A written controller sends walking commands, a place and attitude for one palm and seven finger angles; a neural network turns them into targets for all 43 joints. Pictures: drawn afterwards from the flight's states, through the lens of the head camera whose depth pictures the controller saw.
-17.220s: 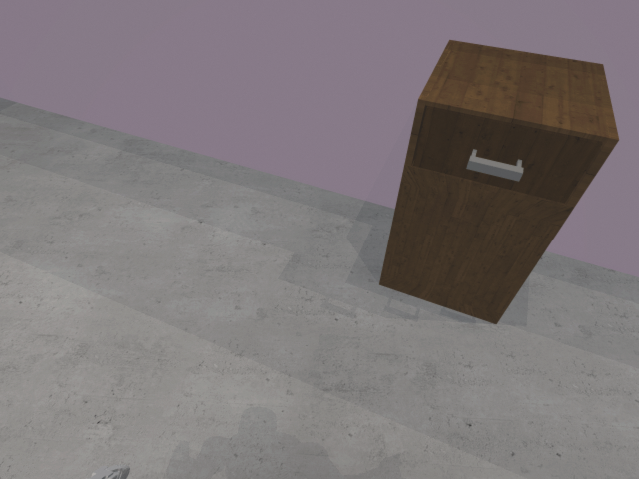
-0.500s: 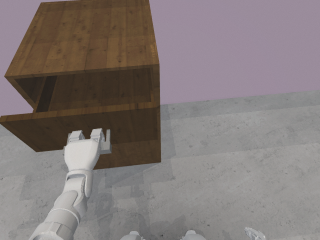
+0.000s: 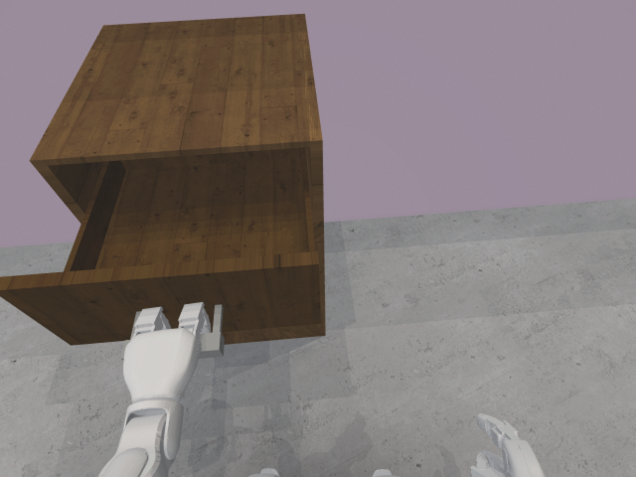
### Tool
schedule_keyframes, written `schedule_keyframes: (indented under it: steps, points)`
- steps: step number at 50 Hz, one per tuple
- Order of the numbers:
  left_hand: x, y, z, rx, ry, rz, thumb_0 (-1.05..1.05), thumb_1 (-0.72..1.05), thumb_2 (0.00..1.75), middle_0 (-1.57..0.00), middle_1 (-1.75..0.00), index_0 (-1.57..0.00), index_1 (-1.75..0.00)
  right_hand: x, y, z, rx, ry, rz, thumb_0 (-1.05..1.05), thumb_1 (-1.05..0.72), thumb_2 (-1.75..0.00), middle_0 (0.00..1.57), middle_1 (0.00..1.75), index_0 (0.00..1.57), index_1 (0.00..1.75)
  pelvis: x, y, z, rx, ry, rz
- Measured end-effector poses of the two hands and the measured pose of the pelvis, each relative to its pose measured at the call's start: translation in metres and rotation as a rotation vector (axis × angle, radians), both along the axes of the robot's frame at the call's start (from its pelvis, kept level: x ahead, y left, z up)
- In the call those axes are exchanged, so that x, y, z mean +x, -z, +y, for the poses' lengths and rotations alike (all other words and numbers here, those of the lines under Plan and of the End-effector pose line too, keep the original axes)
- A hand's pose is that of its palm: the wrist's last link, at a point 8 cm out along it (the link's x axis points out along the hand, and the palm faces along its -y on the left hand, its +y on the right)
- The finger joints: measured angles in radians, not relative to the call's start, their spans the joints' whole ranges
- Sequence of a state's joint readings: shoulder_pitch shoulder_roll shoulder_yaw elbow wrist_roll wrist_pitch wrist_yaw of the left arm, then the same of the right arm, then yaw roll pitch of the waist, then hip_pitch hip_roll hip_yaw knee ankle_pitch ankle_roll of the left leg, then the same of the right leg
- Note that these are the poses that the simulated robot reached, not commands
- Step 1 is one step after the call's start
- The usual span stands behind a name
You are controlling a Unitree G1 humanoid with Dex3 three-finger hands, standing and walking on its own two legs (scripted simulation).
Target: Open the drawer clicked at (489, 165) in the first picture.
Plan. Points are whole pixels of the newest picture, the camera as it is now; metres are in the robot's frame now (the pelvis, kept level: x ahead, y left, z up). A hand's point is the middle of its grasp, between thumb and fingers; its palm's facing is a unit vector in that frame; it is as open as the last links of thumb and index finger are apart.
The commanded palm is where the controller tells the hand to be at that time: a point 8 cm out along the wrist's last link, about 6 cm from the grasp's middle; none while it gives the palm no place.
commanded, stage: pull the drawer open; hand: left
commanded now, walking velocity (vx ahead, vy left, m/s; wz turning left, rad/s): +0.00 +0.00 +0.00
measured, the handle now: (177, 332) +0.31 +0.22 -0.03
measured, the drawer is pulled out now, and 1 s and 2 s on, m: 0.22 0.30 0.30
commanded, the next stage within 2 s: open the thumb to release the handle in 1.24 s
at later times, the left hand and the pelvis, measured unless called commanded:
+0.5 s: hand (173, 416) +0.21 +0.20 -0.05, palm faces -0.04 -0.07 -1.00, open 5.7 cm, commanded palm +0.17 +0.20 +0.00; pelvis -0.01 -0.01 -0.01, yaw +1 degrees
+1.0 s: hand (171, 439) +0.18 +0.19 -0.05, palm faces -0.06 -0.11 -0.99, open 5.9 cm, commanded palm +0.13 +0.19 +0.00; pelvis +0.00 -0.02 -0.02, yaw -1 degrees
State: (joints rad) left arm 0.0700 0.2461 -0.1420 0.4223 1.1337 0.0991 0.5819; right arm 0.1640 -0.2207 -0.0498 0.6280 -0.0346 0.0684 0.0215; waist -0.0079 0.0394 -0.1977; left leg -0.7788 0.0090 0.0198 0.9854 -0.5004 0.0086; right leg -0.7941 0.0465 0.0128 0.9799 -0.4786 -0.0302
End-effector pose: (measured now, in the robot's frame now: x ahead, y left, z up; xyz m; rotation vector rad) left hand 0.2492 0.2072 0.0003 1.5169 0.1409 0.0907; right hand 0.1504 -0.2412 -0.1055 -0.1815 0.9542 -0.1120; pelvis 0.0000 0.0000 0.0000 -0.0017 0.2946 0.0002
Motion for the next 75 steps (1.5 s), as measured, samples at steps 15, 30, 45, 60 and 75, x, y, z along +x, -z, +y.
schedule_keyframes:
  steps: [15,30,45,60,75]
  points:
    - [-0.041,0.000,-0.005,-0.007,-0.015,-0.001,0.00,0.68,0.80,-0.37,-1.35,-0.42,-1.35,0.017,-0.002,0.006,0.016,-0.052,-0.063,0.01,-0.90,-0.89,0.20,0.30,0.20,0.30,-0.005,0.004,-0.006,0.007,-0.007,-0.022]
    - [-0.069,-0.001,-0.009,-0.020,-0.038,0.014,0.01,0.68,0.78,-0.35,-1.35,-0.42,-1.35,0.021,0.000,0.003,0.025,-0.072,-0.091,0.01,-0.90,-0.89,0.20,0.30,0.20,0.30,-0.008,0.008,-0.013,0.017,-0.003,-0.026]
    - [-0.080,-0.002,-0.010,-0.046,-0.035,0.023,0.03,0.68,0.74,-0.30,-1.35,-0.42,-1.35,0.034,-0.003,-0.001,0.032,-0.091,-0.142,0.01,-0.90,-0.89,0.20,0.30,0.20,0.30,-0.004,0.015,-0.017,0.023,0.013,-0.008]
    - [-0.089,-0.006,-0.009,-0.062,0.002,0.039,0.02,0.68,0.73,-0.26,-1.35,-0.40,-1.32,0.042,0.005,0.005,0.040,-0.120,-0.125,0.01,-0.90,-0.89,0.20,0.30,0.20,0.30,0.006,0.019,-0.014,0.021,0.019,0.028]
    - [-0.087,-0.003,-0.001,-0.002,-0.025,-0.016,0.00,0.63,0.76,-0.34,-1.34,-0.40,-1.32,0.046,0.017,0.010,0.037,-0.148,-0.111,0.01,-0.90,-0.89,0.20,0.30,0.20,0.30,0.001,0.025,-0.016,0.017,-0.007,0.032]
